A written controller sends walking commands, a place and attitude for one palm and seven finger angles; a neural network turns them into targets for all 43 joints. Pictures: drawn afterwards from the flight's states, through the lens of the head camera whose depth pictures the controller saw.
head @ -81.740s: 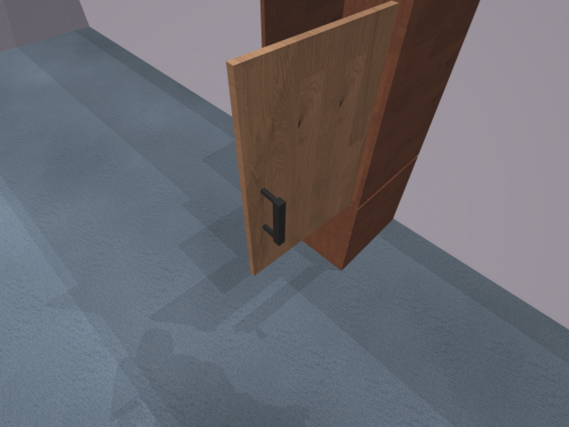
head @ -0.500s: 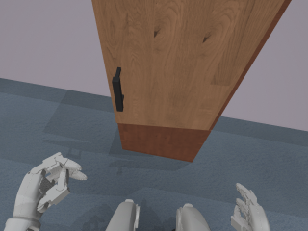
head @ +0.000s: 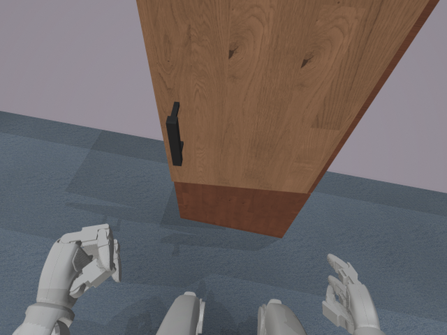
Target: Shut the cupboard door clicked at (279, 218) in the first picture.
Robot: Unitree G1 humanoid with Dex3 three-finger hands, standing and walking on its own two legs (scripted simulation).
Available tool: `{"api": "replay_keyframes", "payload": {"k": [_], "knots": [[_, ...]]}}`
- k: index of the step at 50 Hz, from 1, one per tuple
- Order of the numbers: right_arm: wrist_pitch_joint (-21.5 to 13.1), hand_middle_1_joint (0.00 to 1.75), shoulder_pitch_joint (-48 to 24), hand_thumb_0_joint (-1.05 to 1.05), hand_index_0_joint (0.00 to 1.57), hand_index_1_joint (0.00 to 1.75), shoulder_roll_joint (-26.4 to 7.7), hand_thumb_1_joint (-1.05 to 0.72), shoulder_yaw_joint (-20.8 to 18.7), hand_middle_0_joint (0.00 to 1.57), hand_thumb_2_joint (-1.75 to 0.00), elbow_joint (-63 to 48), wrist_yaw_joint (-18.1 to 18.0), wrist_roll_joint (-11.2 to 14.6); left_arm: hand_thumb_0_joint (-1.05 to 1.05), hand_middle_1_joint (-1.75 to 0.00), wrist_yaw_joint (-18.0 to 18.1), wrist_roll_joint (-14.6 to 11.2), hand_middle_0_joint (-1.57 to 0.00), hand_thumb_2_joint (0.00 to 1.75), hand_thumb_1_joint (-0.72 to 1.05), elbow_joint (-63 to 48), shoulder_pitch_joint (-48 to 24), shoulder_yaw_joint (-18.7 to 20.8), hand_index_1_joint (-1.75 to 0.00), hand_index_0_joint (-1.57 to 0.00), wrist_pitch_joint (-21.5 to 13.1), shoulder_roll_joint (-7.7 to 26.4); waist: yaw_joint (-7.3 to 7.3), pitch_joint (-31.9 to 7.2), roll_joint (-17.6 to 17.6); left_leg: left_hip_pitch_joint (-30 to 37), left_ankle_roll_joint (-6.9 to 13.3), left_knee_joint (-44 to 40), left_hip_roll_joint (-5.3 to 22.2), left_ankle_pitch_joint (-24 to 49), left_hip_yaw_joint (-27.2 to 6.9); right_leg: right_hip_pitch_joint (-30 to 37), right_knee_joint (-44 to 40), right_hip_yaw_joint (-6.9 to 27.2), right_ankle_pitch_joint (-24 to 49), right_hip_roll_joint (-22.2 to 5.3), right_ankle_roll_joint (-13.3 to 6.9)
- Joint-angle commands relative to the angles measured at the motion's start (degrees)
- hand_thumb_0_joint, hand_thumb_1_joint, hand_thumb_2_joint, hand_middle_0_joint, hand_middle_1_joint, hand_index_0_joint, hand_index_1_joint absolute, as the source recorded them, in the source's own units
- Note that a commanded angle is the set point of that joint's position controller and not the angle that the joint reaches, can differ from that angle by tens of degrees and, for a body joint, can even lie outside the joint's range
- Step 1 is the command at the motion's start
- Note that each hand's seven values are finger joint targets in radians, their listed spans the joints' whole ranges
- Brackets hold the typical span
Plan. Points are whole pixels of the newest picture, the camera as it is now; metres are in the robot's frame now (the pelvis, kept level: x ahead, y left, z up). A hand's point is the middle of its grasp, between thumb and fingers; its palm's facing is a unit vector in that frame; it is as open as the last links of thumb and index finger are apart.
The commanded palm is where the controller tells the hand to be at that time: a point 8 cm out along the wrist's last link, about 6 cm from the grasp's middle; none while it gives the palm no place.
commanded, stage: raise the hand and make a fist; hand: left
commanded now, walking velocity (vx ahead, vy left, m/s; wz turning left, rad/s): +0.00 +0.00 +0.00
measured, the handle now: (176, 135) +0.50 +0.15 +0.02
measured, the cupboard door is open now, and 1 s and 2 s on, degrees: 7 7 7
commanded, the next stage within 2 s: bring the fist close to the handle in 0.52 s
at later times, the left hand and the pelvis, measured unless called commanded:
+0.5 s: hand (130, 257) +0.23 +0.17 +0.05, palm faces -0.01 -1.00 -0.05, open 3.1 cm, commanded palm +0.21 +0.22 +0.05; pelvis +0.01 -0.02 +0.00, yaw +0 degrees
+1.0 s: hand (157, 225) +0.28 +0.14 +0.04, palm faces -0.05 -1.00 -0.03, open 3.1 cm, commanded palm +0.27 +0.19 +0.04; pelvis +0.00 -0.02 +0.00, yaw +0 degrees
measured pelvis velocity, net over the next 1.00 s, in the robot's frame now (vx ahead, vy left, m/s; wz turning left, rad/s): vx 0.00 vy -0.02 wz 0.00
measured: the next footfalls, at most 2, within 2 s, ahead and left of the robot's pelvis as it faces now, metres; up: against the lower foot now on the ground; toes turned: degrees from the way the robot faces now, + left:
none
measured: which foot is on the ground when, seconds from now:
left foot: down 0.00-1.00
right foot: down 0.00-1.00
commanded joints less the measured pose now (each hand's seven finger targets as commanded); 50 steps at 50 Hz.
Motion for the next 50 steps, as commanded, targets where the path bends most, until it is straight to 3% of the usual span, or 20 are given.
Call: {"api": "replay_keyframes", "payload": {"k": [1, 6, 10, 14, 19, 31, 32, 35, 37, 39, 41, 44, 47, 50], "knots": [[-2.40, 0.30, -1.31, 0.00, 0.20, 0.30, -8.87, -0.90, -4.19, 0.20, -0.90, -8.62, -0.93, 0.44, 0.00, -1.50, 0.36, -1.24, -1.30, 0.90, 0.90, -11.58, -1.87, 3.83, -1.50, -1.30, -3.94, 5.57, -0.75, -12.90, 3.03, 10.22, -1.31, -14.78, -0.53, 13.38, -1.54, 8.45, -8.50, 0.25, 7.36, 2.49, -2.50], [-1.93, 0.30, -1.04, 0.00, 0.20, 0.30, -8.80, -0.90, -4.22, 0.20, -0.90, -8.66, -1.06, 0.46, 0.00, -1.50, 0.85, -0.88, -1.30, 0.90, 0.90, -10.93, -2.86, 3.29, -1.50, -1.30, -3.81, 5.43, -1.02, -12.98, 2.94, 9.37, -0.93, -14.18, -0.69, 13.47, -0.78, 9.38, -9.11, 0.89, 7.59, 2.23, -2.37], [-1.52, 0.30, -1.07, 0.00, 0.20, 0.30, -8.62, -0.90, -4.39, 0.20, -0.90, -8.79, -0.98, 0.45, 0.00, -1.50, 1.36, -0.91, -1.30, 0.90, 0.90, -10.65, -1.47, 4.28, -1.50, -1.30, -4.09, 6.04, -0.32, -13.92, 2.80, 9.27, -0.89, -14.23, -0.78, 14.92, -0.25, 11.26, -9.19, 1.28, 9.16, 2.07, -2.39], [-1.19, 0.30, -1.23, 0.00, 0.20, 0.30, -8.52, -0.90, -4.47, 0.20, -0.90, -8.80, -1.08, 0.46, 0.00, -1.50, 1.53, -1.13, -1.30, 0.90, 0.90, -9.51, -1.85, 4.08, -1.50, -1.30, -4.75, 5.61, -0.83, -13.24, 0.34, 7.34, -0.49, -13.24, -0.94, 13.89, 0.35, 12.52, -10.14, 2.40, 8.47, 1.83, -2.08], [-1.04, 0.30, -1.19, 0.00, 0.20, 0.30, -8.57, -0.90, -4.41, 0.20, -0.90, -8.74, -1.13, 0.45, 0.00, -1.50, 1.45, -0.82, -1.30, 0.90, 0.90, -9.00, -2.76, 3.64, -1.50, -1.30, -5.68, 5.72, -0.98, -12.24, 1.89, 7.08, -0.39, -13.16, -0.95, 12.61, 0.62, 11.71, -10.65, 2.97, 6.92, 1.74, -2.17], [-0.50, 0.30, -1.34, 0.00, 0.20, 0.30, -8.35, -0.90, -4.33, 0.20, -0.90, -8.89, -1.18, 0.63, 0.00, -1.50, 0.92, -1.19, -1.30, 0.90, 0.90, -8.06, -3.22, 3.70, -1.50, -1.30, -6.08, 5.66, -1.02, -12.26, 0.69, 6.27, -0.16, -12.83, -1.09, 11.53, 0.95, 12.37, -11.29, 3.84, 5.78, 1.56, -1.91], [-0.65, 0.30, -1.26, 0.00, 0.20, 0.30, -8.53, -0.90, -4.24, 0.20, -0.90, -8.68, -1.24, 0.58, 0.00, -1.50, 0.98, -1.05, -1.30, 0.90, 0.90, -8.44, -6.04, 2.92, -1.50, -1.30, -6.28, 5.45, -1.89, -12.20, 0.32, 6.08, -0.03, -12.21, -1.08, 11.06, 0.97, 11.50, -11.25, 3.97, 5.44, 1.51, -1.74], [-0.91, 0.30, -1.02, 0.00, 0.20, 0.30, -8.84, -0.90, -4.11, 0.20, -0.90, -7.74, -1.41, 0.40, 0.00, -1.50, 1.31, -0.69, -1.30, 0.90, 0.90, -5.63, -10.85, 2.69, -1.50, -1.30, -6.51, 5.41, -2.49, -10.78, -0.34, 4.76, -0.06, -11.40, -0.96, 9.62, 0.53, 9.46, -11.01, 4.08, 3.37, 1.59, -1.90], [-1.14, 0.30, -1.13, 0.00, 0.20, 0.30, -8.94, -0.90, -4.06, 0.20, -0.90, -7.46, -1.38, 0.35, 0.00, -1.50, 1.51, -0.05, -1.30, 0.90, 0.90, -5.44, -14.47, 0.36, -1.50, -1.30, -6.62, 3.90, -3.01, -11.64, 1.09, 5.69, 0.05, -11.55, -1.05, 8.93, 0.47, 8.02, -10.67, 3.60, 3.16, 1.53, -1.91], [-1.15, 0.30, -0.97, 0.00, 0.20, 0.30, -9.12, -0.90, -4.14, 0.20, -0.90, -7.28, -1.32, 0.28, 0.00, -1.50, 1.93, 0.52, -1.30, 0.90, 0.90, -5.07, -15.92, 0.29, -1.50, -1.30, -6.24, 4.22, -2.33, -13.79, 1.73, 6.73, 0.00, -11.90, -1.04, 10.12, 0.32, 8.79, -9.91, 3.35, 4.72, 1.49, -2.15], [-0.84, 0.30, -0.79, 0.00, 0.20, 0.30, -9.09, -0.90, -4.03, 0.20, -0.90, -7.16, -1.11, 0.30, 0.00, -1.50, 2.63, 1.08, -1.30, 0.90, 0.90, -3.69, -17.59, 0.14, -1.50, -1.30, -5.29, 4.24, -2.36, -14.21, 0.51, 6.63, 0.04, -12.32, -1.03, 10.15, 0.25, 9.34, -10.04, 3.14, 4.99, 1.45, -1.99], [-0.20, 0.30, -0.95, 0.00, 0.20, 0.30, -9.02, -0.90, -3.95, 0.20, -0.90, -6.84, -0.88, 0.20, 0.00, -1.50, 4.10, 2.11, -1.30, 0.90, 0.90, -2.43, -20.83, 0.41, -1.50, -1.30, -4.00, 4.75, -1.96, -15.54, 2.20, 7.32, -0.02, -12.69, -1.03, 11.26, 0.46, 9.96, -9.80, 3.10, 6.33, 1.37, -2.12], [0.56, 0.30, -0.91, 0.00, 0.20, 0.30, -8.85, -0.90, -3.91, 0.20, -0.90, -6.67, -0.40, 0.16, 0.00, -1.50, 5.72, 2.82, -1.30, 0.90, 0.90, 0.01, -22.64, 0.31, -1.50, -1.30, -3.41, 4.00, -1.80, -15.60, 1.57, 7.66, -0.18, -13.44, -0.97, 11.48, 0.57, 10.39, -10.07, 2.84, 6.83, 1.30, -2.02], [1.26, 0.30, -0.66, 0.00, 0.20, 0.30, -8.92, -0.90, -3.86, 0.20, -0.90, -6.09, -0.19, -0.05, 0.00, -1.50, 6.99, 3.28, -1.30, 0.90, 0.90, 2.74, -26.11, -0.07, -1.50, -1.30, -3.29, 3.34, -2.42, -15.56, 0.15, 7.24, -0.19, -13.47, -0.87, 11.82, 0.57, 10.84, -10.12, 2.80, 7.65, 1.24, -1.88]]}}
